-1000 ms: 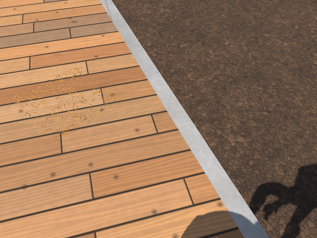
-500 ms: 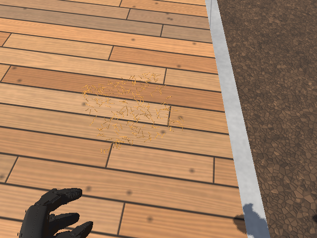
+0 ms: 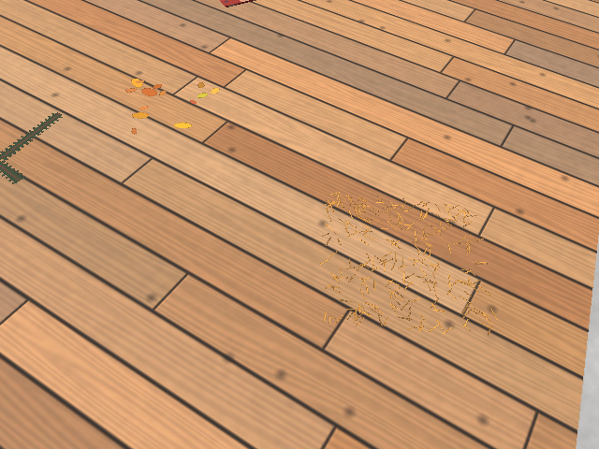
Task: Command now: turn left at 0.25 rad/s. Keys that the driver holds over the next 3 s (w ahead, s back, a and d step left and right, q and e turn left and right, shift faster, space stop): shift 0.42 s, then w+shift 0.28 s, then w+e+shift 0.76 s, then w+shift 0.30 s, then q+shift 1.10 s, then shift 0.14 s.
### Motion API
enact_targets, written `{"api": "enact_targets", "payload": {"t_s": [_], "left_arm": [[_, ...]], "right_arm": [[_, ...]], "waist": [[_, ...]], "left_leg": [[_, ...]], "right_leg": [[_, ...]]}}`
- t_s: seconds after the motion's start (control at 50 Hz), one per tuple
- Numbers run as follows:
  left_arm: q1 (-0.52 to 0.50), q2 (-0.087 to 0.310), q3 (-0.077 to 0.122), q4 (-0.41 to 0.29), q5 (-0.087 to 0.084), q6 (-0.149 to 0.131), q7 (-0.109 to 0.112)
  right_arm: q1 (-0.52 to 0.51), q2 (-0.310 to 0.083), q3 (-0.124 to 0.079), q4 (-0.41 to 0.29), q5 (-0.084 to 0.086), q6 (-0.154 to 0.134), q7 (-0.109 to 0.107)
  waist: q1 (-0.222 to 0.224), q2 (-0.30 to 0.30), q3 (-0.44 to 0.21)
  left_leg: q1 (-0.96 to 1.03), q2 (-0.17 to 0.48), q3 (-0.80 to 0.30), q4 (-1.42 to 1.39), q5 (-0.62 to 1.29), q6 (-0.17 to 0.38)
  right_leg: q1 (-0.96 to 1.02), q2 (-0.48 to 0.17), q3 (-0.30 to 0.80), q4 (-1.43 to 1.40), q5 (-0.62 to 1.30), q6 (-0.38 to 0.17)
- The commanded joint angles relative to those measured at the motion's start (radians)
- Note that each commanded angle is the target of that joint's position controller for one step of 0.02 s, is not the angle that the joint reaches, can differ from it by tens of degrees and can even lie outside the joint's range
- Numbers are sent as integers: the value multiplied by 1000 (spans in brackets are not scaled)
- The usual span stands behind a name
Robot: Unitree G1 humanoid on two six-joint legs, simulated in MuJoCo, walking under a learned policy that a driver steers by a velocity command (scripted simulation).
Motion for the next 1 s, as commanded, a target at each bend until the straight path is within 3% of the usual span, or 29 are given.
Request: {"api": "enact_targets", "payload": {"t_s": [0.02,0.06,0.08,0.14,0.18,0.2,0.22,0.24,0.26,0.28,0.32,0.42,0.44,0.46,0.5,0.58,0.6,0.64,0.66,0.68,0.7,0.72,0.74,0.76,0.8,0.86,0.92,0.96,1.0], "left_arm": [[-30,77,23,-57,9,0,20],[-2,41,12,-44,9,-4,13],[-16,21,1,-47,10,-8,10],[-79,0,-18,-69,1,-21,-5],[-32,-5,-22,-46,4,-30,-17],[-11,17,-22,-34,24,-32,-20],[14,97,-8,-35,38,-33,-17],[-31,114,-1,-16,35,-38,-25],[-71,37,-20,-36,29,-44,-35],[-74,20,-26,-27,32,-48,-35],[-62,21,-28,-14,24,-56,-32],[-37,5,-36,21,21,-55,-20],[-4,17,-31,40,16,-50,-17],[24,44,-21,52,1,-46,-15],[50,73,-10,54,-19,-57,-7],[100,118,14,61,-26,-92,-4],[79,104,9,48,-32,-90,-4],[-26,82,-2,1,-32,-84,-12],[-71,60,2,-21,44,-57,-41],[-177,5,-10,-86,55,-59,-54],[-240,25,-7,-119,78,-63,-57],[-236,25,-5,-114,71,-61,-60],[-198,12,-9,-102,53,-62,-68],[-167,7,-9,-97,45,-62,-78],[-116,18,-3,-74,45,-50,-95],[-174,7,-10,-98,52,-31,-112],[-268,-18,-33,-129,48,-31,-124],[-276,-24,-40,-140,43,-30,-116],[-166,21,-25,-120,39,-29,-95]], "right_arm": [[-111,-142,-40,-77,15,-26,-15],[-122,-99,-25,-67,14,-29,-23],[-105,-90,-26,-62,11,-28,-24],[-17,-102,-33,-33,9,-20,-25],[-16,-79,-25,-19,23,-20,-24],[36,-60,-19,5,23,-30,-23],[75,-50,-18,13,11,-44,-21],[105,-47,-23,18,19,-50,-19],[54,-95,-33,37,14,-45,-20],[21,-99,-41,32,17,-39,-21],[27,-78,-39,39,13,-26,-25],[59,-51,-39,76,19,-33,-23],[100,-61,-45,94,23,-30,-26],[129,-94,-60,99,31,-30,-25],[112,-109,-65,70,41,-52,-19],[28,-38,-47,30,67,-136,-3],[38,-42,-50,29,65,-144,-2],[183,-44,-55,70,60,-155,3],[284,-87,-60,97,-13,-150,27],[417,-186,-96,139,-20,-147,26],[492,-208,-101,150,-12,-143,21],[475,-189,-96,143,-12,-144,10],[437,-178,-91,134,-15,-147,1],[392,-176,-85,135,-11,-151,-6],[315,-136,-66,131,0,-164,-12],[279,-88,-45,155,9,-176,-7],[272,-100,-40,181,17,-186,-4],[293,-137,-41,212,21,-194,-7],[304,-203,-55,228,10,-177,-21]], "waist": [[-3,193,-34],[15,171,-52],[-1,168,-50],[-56,196,-49],[-21,168,-41],[-22,133,-53],[-55,20,-63],[-100,-140,-55],[-53,-92,-10],[-39,-75,-7],[-29,-32,-1],[-19,30,-14],[-22,35,-56],[-26,41,-23],[-26,31,98],[-21,-105,88],[-35,-97,94],[-124,-98,61],[-159,60,60],[-220,336,83],[-248,312,106],[-227,163,108],[-189,94,88],[-149,81,72],[-97,122,98],[-70,129,152],[-88,119,172],[-77,126,161],[3,187,50]], "left_leg": [[17,207,-230,-295,165,182],[-4,158,-157,-272,220,164],[9,146,-146,-258,202,160],[90,186,-221,-231,165,199],[64,174,-241,-212,109,177],[20,145,-234,-204,71,129],[-36,79,-172,-132,2,75],[42,27,-83,-156,-2,24],[87,29,-85,-144,35,3],[91,22,-76,-133,55,6],[90,26,-85,-138,99,20],[105,33,-94,-159,163,32],[113,10,-74,-150,-27,44],[64,0,-75,-142,-285,63],[-109,44,-128,-122,-488,96],[-223,42,7,64,-98,70],[-158,41,20,60,-93,77],[125,28,40,-47,-114,105],[327,53,-63,-209,-195,112],[504,232,-417,-372,-401,182],[609,363,-645,-434,-378,238],[640,381,-620,-414,-337,238],[627,362,-538,-413,-337,209],[590,344,-453,-443,-335,177],[501,297,-275,-508,-226,125],[386,235,-21,-557,63,86],[283,203,148,-618,253,68],[328,222,213,-562,722,55],[473,252,247,-307,1287,38]], "right_leg": [[-47,-9,24,164,76,28],[56,-5,7,69,146,27],[83,-2,-5,-18,153,18],[140,15,-11,-249,41,-9],[279,21,-12,-527,228,-41],[389,-8,36,-588,370,-56],[457,-97,116,-546,580,-95],[309,-105,135,-548,372,-157],[249,-72,115,-575,278,-150],[243,-53,89,-569,237,-123],[256,-32,62,-550,233,-98],[288,-15,28,-517,269,-90],[303,8,6,-500,88,-99],[266,16,14,-494,-134,-121],[212,-49,127,-523,-353,-177],[335,-282,467,-742,-353,-307],[277,-283,463,-761,-333,-313],[90,-190,294,-689,-249,-252],[-61,-42,103,-533,-223,-196],[-293,104,-101,-167,-11,-127],[-501,89,-48,13,-12,-145],[-573,54,19,121,41,-163],[-568,42,60,163,109,-174],[-531,45,93,174,151,-179],[-469,52,101,176,219,-159],[-400,55,22,101,321,-133],[-187,45,-126,-136,435,-164],[-50,86,-193,-228,436,-224],[53,165,-234,-232,340,-268]]}}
